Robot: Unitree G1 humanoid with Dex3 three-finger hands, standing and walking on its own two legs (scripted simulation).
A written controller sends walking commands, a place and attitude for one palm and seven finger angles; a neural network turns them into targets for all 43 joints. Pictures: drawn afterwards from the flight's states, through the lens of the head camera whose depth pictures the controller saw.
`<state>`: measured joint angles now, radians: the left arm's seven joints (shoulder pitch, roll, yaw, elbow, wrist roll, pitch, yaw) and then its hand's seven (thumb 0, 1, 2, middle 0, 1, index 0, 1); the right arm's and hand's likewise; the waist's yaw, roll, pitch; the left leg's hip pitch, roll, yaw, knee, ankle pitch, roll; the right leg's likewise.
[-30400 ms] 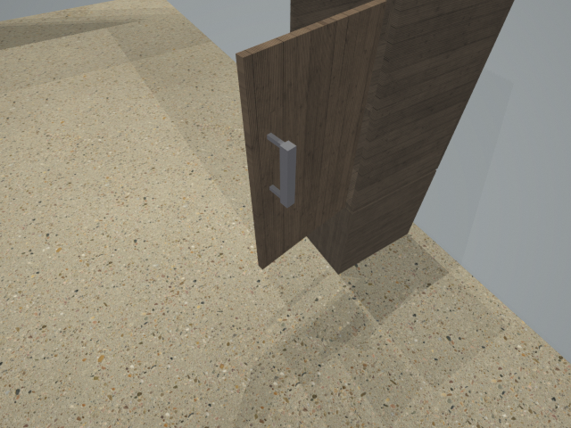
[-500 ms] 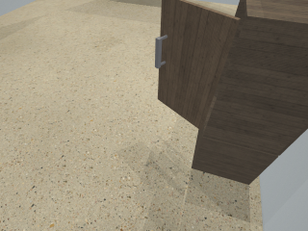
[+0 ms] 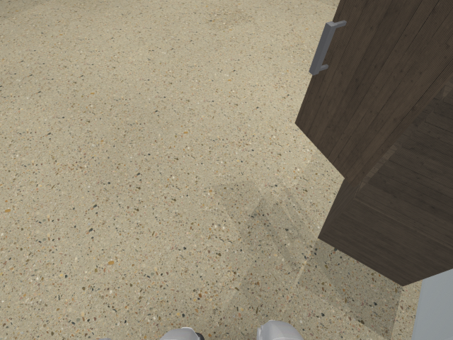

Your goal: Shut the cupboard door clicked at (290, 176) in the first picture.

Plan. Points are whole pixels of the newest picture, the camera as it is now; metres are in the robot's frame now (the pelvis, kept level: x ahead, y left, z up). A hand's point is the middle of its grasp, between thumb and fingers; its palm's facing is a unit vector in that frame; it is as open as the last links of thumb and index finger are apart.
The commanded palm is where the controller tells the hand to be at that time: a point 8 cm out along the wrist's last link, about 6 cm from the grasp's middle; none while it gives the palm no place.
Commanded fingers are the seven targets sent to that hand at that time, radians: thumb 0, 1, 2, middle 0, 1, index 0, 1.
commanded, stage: walk to a spot facing it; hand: left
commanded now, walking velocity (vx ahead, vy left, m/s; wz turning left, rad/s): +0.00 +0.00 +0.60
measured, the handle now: (327, 48) +0.86 -0.26 +0.02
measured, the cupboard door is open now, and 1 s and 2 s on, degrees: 61 61 61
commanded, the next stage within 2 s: turn to face it in 1.74 s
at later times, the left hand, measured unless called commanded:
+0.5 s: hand out of the picture +0.01 +0.17 -0.15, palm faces +0.31 -0.91 -0.28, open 7.4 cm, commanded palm none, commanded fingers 0.00 0.90 0.90 -0.20 -0.30 -0.20 -0.30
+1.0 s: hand out of the picture +0.07 +0.25 -0.14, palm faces +0.55 -0.80 -0.24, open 7.4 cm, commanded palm none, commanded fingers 0.00 0.90 0.90 -0.20 -0.30 -0.20 -0.30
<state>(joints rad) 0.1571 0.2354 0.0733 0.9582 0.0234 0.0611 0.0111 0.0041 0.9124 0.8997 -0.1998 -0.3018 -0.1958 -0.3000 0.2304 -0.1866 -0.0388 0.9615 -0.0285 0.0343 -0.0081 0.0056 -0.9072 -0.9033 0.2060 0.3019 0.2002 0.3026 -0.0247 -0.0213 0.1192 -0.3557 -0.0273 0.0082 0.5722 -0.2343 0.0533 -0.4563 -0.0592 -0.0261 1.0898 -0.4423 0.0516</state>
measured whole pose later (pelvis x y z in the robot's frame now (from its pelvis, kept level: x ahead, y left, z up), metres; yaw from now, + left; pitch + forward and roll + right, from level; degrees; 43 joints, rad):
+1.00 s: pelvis +0.10 +0.01 +0.00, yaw +35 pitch +1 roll +1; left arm 0.16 0.25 0.07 0.87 0.02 0.01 -0.05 0.01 0.91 0.90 -0.20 -0.30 -0.19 -0.30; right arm 0.34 -0.21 -0.03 0.97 -0.03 -0.01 0.00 0.01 -0.90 -0.90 0.21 0.30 0.20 0.30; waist -0.02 0.00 0.07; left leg -0.04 -0.02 -0.08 0.39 -0.37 0.00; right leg -0.53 -0.10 -0.04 0.75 -0.24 0.08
